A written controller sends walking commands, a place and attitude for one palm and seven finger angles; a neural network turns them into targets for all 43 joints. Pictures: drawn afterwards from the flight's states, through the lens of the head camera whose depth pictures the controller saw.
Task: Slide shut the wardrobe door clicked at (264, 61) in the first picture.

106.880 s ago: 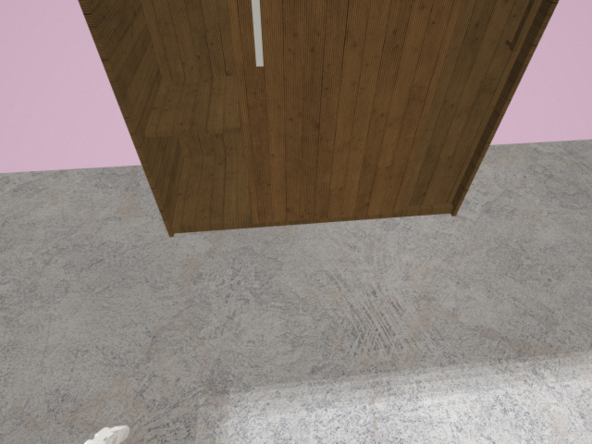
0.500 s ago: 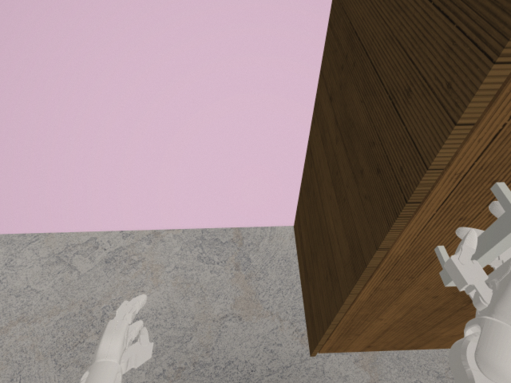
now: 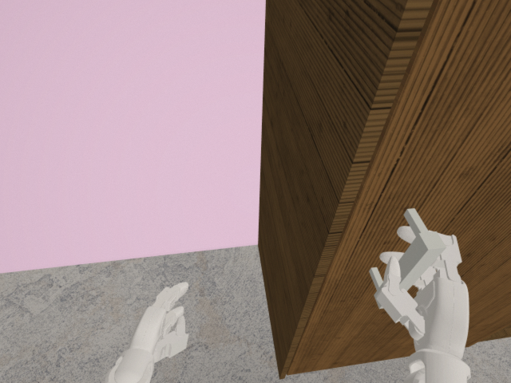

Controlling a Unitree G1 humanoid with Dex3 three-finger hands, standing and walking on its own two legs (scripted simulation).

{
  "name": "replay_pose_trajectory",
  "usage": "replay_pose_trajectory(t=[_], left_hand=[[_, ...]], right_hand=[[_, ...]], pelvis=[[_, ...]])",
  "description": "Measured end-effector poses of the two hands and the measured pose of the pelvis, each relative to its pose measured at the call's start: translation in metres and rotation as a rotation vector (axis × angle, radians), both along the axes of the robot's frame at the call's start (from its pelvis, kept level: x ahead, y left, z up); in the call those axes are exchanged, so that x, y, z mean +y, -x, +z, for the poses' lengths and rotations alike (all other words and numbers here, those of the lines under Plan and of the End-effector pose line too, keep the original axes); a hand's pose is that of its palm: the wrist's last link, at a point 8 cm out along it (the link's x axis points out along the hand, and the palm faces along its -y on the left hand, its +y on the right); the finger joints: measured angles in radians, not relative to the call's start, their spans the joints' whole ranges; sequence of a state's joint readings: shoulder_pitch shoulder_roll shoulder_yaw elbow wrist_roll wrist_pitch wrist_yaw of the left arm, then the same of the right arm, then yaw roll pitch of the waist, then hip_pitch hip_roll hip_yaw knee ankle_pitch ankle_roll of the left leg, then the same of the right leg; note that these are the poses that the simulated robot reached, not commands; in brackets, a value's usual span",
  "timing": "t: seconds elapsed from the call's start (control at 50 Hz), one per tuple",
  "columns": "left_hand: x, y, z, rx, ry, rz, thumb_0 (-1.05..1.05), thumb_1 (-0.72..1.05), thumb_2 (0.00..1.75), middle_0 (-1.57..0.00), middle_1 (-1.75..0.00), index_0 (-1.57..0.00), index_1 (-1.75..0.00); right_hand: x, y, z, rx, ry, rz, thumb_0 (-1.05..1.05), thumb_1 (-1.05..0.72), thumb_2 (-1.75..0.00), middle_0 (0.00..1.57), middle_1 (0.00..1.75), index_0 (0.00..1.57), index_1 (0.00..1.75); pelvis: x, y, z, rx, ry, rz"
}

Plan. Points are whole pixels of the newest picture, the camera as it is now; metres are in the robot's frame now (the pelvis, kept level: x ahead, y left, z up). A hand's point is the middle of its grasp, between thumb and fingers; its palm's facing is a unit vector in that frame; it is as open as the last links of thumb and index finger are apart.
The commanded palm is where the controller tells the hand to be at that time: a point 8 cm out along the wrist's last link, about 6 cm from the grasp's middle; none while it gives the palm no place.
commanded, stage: step sideways, sliding the door along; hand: right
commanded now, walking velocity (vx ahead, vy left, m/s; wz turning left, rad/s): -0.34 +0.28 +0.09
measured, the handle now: (397, 262) +0.25 -0.21 +0.10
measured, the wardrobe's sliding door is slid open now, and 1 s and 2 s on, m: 0.00 0.00 0.00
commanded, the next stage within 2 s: none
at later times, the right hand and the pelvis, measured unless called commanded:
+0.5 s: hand (396, 294) +0.20 -0.18 +0.11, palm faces +0.13 +0.99 -0.04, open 6.1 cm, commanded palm +0.17 -0.17 +0.10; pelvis -0.06 -0.04 +0.01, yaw +7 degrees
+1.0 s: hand (387, 287) +0.21 -0.17 +0.11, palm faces +0.32 +0.95 -0.03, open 6.3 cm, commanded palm +0.17 -0.15 +0.09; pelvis -0.11 +0.02 -0.02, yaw +4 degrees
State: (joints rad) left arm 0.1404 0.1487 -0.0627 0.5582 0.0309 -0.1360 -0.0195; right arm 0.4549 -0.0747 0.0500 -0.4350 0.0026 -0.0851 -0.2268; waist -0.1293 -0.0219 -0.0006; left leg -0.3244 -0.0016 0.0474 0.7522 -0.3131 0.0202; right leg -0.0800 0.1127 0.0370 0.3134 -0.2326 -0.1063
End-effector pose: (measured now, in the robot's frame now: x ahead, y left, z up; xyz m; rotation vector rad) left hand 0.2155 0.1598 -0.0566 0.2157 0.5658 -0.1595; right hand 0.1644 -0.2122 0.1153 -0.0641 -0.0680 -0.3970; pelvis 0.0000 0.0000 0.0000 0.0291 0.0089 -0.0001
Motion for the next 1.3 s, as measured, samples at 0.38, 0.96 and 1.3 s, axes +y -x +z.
replay_pose_trajectory(t=[0.38,0.96,1.3], left_hand=[[0.012,0.061,-0.015,0.078,-0.099,0.152,0.01,0.91,0.89,-0.21,-0.3,-0.2,-0.3],[0.075,0.147,-0.041,0.118,-0.091,0.284,0.01,0.91,0.89,-0.2,-0.3,-0.2,-0.3],[0.106,0.132,-0.044,0.157,-0.101,0.244,0.02,0.91,0.89,-0.2,-0.3,-0.2,-0.3]], right_hand=[[-0.017,-0.007,-0.005,-0.107,0.046,0.263,0.02,-0.77,-0.83,0.35,1.39,0.18,1.35],[-0.008,-0.008,-0.007,-0.147,0.047,0.114,0.01,-0.76,-0.84,0.43,1.4,0.17,1.34],[0.002,-0.006,-0.005,-0.113,0.029,-0.051,0.0,-0.74,-0.85,0.43,1.4,0.14,1.4]], pelvis=[[-0.039,0.039,-0.012,-0.027,-0.017,0.083],[0.015,0.105,-0.03,-0.036,0.008,0.085],[0.047,0.091,-0.021,-0.033,-0.001,0.045]])
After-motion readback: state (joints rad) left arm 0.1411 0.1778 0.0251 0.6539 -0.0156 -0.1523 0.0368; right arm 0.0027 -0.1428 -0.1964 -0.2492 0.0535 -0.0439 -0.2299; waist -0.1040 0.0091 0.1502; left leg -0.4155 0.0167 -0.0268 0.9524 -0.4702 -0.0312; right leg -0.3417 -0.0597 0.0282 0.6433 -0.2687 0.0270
